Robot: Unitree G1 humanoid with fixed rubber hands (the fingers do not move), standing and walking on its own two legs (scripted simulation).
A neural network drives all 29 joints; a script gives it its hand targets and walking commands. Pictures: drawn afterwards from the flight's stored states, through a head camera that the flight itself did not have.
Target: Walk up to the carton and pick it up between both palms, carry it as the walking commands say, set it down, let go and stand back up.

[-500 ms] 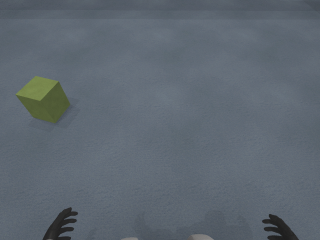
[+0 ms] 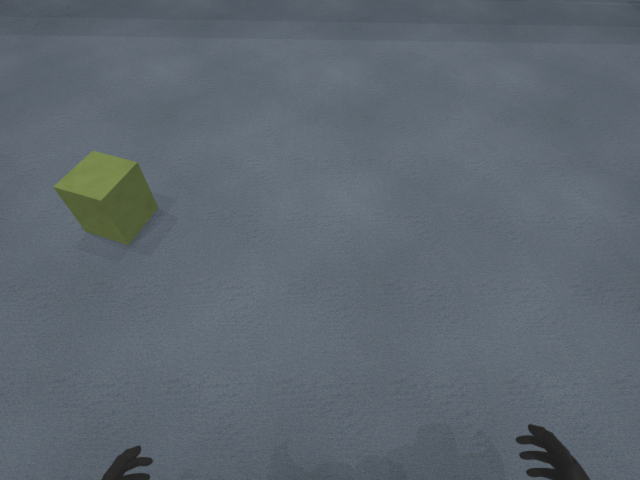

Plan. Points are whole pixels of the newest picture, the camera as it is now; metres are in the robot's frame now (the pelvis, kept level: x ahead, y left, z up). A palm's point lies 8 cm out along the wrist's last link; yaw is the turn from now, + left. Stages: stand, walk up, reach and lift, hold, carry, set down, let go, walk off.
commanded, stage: stand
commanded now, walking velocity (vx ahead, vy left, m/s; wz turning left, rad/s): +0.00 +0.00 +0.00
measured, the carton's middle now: (110, 198) +1.14 +0.81 -0.63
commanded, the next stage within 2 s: walk up in 1.52 s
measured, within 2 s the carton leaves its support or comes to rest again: neither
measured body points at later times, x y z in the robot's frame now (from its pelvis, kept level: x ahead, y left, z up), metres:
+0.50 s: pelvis +0.00 +0.00 +0.02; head +0.01 +0.00 +0.47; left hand +0.12 +0.29 -0.10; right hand +0.10 -0.30 -0.10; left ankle -0.02 +0.10 -0.72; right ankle -0.03 -0.14 -0.72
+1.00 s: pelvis -0.02 -0.01 +0.03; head -0.01 +0.00 +0.48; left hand +0.07 +0.29 -0.11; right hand +0.08 -0.30 -0.10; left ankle -0.02 +0.10 -0.72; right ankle -0.03 -0.14 -0.72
